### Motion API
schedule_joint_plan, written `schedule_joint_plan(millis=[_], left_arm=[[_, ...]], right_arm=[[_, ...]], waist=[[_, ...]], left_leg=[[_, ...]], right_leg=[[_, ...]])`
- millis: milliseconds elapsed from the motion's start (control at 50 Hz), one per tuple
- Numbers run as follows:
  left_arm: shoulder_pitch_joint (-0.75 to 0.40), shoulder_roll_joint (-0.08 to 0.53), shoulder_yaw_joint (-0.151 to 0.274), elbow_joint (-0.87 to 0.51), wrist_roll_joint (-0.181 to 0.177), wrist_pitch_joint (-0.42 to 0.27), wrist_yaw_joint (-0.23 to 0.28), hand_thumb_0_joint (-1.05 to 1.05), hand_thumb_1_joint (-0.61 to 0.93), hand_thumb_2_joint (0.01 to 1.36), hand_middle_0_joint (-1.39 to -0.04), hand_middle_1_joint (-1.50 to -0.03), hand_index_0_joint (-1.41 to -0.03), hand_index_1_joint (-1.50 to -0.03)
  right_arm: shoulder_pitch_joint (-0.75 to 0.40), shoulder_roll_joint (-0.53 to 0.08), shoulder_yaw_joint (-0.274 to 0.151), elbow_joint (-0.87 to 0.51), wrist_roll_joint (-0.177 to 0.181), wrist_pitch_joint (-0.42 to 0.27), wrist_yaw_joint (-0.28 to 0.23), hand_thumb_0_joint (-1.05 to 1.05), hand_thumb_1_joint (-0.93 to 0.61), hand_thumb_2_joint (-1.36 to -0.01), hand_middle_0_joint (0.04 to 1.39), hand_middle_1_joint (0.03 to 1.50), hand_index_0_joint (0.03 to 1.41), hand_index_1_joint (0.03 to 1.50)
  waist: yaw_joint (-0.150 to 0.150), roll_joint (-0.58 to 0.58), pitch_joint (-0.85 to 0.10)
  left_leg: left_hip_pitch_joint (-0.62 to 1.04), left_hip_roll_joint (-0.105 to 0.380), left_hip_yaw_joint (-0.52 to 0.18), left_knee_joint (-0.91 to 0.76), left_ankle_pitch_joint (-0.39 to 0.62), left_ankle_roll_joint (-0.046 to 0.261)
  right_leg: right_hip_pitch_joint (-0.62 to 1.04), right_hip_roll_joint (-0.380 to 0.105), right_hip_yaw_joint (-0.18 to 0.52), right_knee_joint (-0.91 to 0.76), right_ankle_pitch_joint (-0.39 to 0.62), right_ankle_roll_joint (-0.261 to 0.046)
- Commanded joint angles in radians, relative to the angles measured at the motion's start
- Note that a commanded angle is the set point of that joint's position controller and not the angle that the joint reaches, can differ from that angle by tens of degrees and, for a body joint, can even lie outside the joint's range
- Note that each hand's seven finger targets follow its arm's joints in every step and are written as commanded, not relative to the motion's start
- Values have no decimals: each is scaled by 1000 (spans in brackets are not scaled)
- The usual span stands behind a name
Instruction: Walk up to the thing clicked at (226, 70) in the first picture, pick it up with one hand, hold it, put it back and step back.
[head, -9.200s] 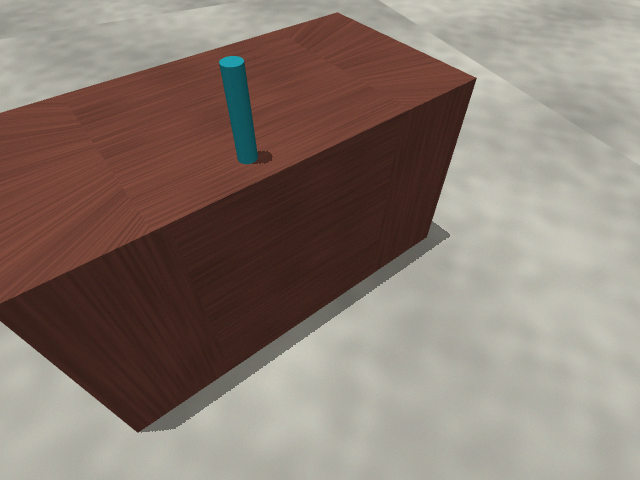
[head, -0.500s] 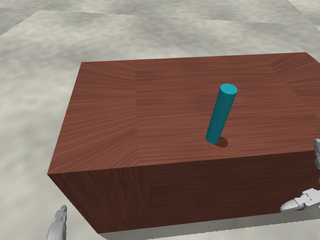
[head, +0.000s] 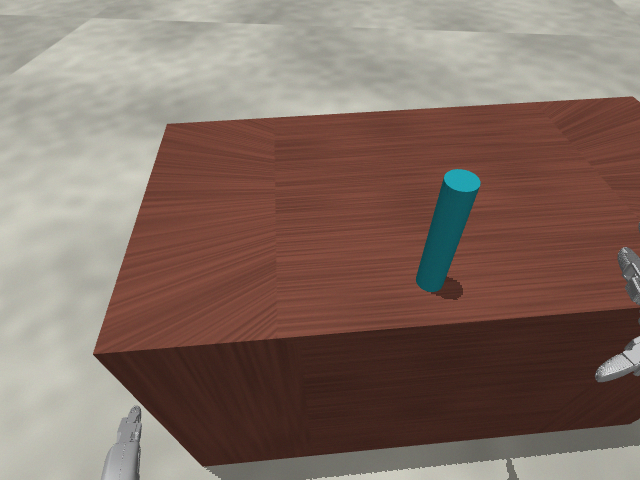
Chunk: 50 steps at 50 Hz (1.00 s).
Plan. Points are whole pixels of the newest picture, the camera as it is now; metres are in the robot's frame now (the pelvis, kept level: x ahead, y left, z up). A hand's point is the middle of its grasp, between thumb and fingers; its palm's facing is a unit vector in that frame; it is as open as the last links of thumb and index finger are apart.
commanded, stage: go down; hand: right
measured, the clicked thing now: (443, 237) +0.45 -0.17 +0.04
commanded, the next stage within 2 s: none
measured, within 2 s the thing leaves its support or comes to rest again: neither
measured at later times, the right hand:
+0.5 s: hand (620, 265) +0.34 -0.34 +0.10, palm faces +0.08 +1.00 +0.00, open 17.5 cm
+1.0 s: hand (623, 246) +0.36 -0.36 +0.11, palm faces +0.08 +1.00 +0.02, open 17.5 cm
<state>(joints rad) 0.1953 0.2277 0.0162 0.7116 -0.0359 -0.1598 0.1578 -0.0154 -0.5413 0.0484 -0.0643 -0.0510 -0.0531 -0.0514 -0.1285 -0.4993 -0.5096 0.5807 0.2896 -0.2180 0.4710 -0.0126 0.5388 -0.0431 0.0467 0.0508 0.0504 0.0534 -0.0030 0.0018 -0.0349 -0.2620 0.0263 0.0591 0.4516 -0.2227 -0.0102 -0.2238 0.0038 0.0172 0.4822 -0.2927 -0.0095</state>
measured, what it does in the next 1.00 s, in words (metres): stands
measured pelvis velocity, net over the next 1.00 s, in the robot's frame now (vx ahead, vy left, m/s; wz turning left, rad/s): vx -0.01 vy -0.01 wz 0.02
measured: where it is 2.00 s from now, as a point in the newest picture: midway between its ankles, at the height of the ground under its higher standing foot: outside the picture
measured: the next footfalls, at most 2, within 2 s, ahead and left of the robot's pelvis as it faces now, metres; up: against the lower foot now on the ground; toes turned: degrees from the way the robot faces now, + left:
none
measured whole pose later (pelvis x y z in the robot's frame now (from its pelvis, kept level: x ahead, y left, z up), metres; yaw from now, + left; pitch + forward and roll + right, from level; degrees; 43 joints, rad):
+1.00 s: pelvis -0.01 -0.01 -0.02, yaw +1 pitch +10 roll +2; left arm 0.22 0.26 -0.05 0.66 -0.02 -0.22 0.19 -0.01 -0.55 0.06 -0.07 -0.06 -0.05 -0.06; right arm -0.52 -0.78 -0.59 1.06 0.28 -0.20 0.65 -0.01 0.54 -0.04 0.05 0.05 0.05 0.05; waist 0.08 0.01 -0.08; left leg -0.50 0.01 0.05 0.58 -0.25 -0.01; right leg -0.48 -0.02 0.01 0.68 -0.36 -0.01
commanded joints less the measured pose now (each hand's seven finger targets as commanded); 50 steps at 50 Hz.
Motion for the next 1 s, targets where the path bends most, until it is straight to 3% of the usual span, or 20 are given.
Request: schedule_joint_plan(millis=[0,40,100,200,220,280,360,420,480,540,580,660,680,740,800,820,840,860,920,980], left_arm=[[-24,144,30,-82,-6,-60,28,0,-564,55,-52,-50,-48,-55],[-11,75,-33,-16,-9,-58,19,0,-558,51,-52,-49,-48,-53],[-53,141,1,-42,1,-78,26,0,-553,43,-52,-48,-50,-50],[-99,221,34,-135,-3,-100,40,0,-558,49,-55,-54,-53,-55],[-97,232,37,-179,-4,-104,43,0,-561,52,-53,-54,-51,-56],[-88,233,42,-201,-3,-96,48,0,-571,61,-55,-51,-49,-57],[-69,121,-49,-125,3,-88,33,0,-562,58,-53,-50,-50,-54],[-92,138,-52,-150,8,-95,37,0,-554,56,-51,-54,-50,-55],[-67,216,5,-141,13,-101,48,0,-558,58,-52,-55,-51,-57],[-78,223,7,-156,12,-107,55,0,-561,61,-53,-57,-51,-60],[-47,195,-9,-140,12,-109,55,0,-568,66,-53,-55,-48,-61],[-9,178,-7,-89,13,-106,55,0,-571,67,-54,-53,-48,-60],[-32,214,11,-155,14,-114,57,0,-564,64,-52,-55,-48,-59],[-1,167,-21,-111,14,-111,46,0,-563,62,-53,-55,-50,-59],[-30,247,35,-198,15,-118,50,0,-567,67,-52,-54,-48,-59],[-20,198,-6,-166,15,-112,46,0,-565,65,-53,-55,-49,-59],[-27,192,-4,-184,14,-114,44,0,-567,66,-54,-55,-49,-60],[-64,242,26,-246,13,-123,50,0,-564,67,-50,-53,-45,-58],[-17,152,-39,-161,16,-114,38,0,-567,68,-51,-51,-46,-57],[-32,171,-30,-170,19,-119,39,0,-561,64,-53,-53,-49,-57]], right_arm=[[-402,-427,-111,-163,42,-62,32,0,517,-45,52,47,52,47],[-346,-344,-31,-37,42,-37,72,0,524,-44,53,48,53,48],[-437,-446,-72,-40,53,-28,126,0,541,-40,52,48,51,48],[-499,-492,-130,50,109,-22,179,0,534,-48,48,48,49,48],[-535,-529,-156,46,109,-29,179,0,536,-48,48,49,49,49],[-517,-552,-151,139,70,-32,162,0,506,-49,55,46,54,46],[-541,-550,-136,166,51,-39,154,0,538,-46,52,47,53,47],[-593,-609,-139,157,38,-45,164,0,554,-40,52,47,50,46],[-646,-626,-145,141,47,-53,173,0,547,-47,48,48,47,48],[-680,-637,-153,160,53,-55,173,0,556,-47,47,48,47,48],[-650,-599,-123,211,43,-49,171,0,521,-43,57,44,53,44],[-648,-601,-103,257,29,-39,178,0,541,-52,50,48,50,48],[-664,-608,-107,250,33,-38,180,0,554,-47,50,47,50,47],[-675,-638,-122,234,33,-39,186,0,549,-51,50,49,50,49],[-687,-675,-154,228,37,-39,181,0,528,-46,56,45,54,45],[-698,-676,-147,225,29,-40,180,0,550,-51,49,48,50,48],[-711,-666,-143,234,29,-41,179,0,532,-52,53,48,52,47],[-710,-669,-147,263,30,-40,180,0,538,-41,59,44,55,44],[-721,-660,-135,252,19,-43,179,0,547,-50,54,48,53,48],[-714,-686,-146,255,18,-47,179,0,559,-54,50,50,51,50]], waist=[[32,-155,-182],[35,-163,-105],[41,-182,-191],[44,-72,-290],[41,-71,-322],[20,-40,-288],[-8,-119,-245],[21,-153,-296],[47,-153,-360],[60,-147,-383],[63,-132,-334],[66,-141,-295],[82,-116,-319],[58,-162,-325],[69,-127,-368],[52,-167,-356],[64,-160,-359],[67,-125,-357],[50,-187,-352],[47,-184,-382]], left_leg=[[58,-22,-13,-13,259,24],[9,-28,-9,-15,196,28],[10,-23,-11,5,202,27],[33,-28,-9,30,248,20],[45,-27,-10,30,248,21],[56,-22,-20,28,230,21],[30,-15,-32,34,177,28],[11,-21,-34,46,187,31],[6,-22,-37,57,225,30],[-12,-24,-35,62,235,29],[-30,-26,-31,60,212,27],[-71,-25,-29,73,228,28],[-84,-31,-24,77,231,27],[-91,-33,-21,90,225,30],[-59,-32,-23,96,245,29],[-65,-30,-28,95,227,31],[-72,-32,-26,93,220,32],[-86,-38,-20,94,206,33],[-95,-36,-26,104,195,39],[-71,-30,-35,113,214,37]], right_leg=[[52,-8,17,-43,361,-3],[1,-11,19,-47,309,-1],[-19,-11,25,-27,288,-2],[2,-18,42,16,354,-4],[12,-22,45,15,368,0],[-38,-12,42,18,334,-6],[-108,-4,29,19,250,-6],[-98,-8,25,33,260,-5],[-56,-10,31,55,305,-3],[-40,-9,33,70,321,-4],[-58,-9,32,69,294,-6],[-83,-7,29,85,322,-4],[-63,-16,36,90,343,-1],[-67,-18,37,107,375,5],[-74,-17,37,108,369,2],[-78,-14,34,105,353,5],[-78,-15,37,105,349,5],[-76,-26,45,105,360,9],[-98,-23,38,115,365,12],[-116,-16,31,133,343,7]])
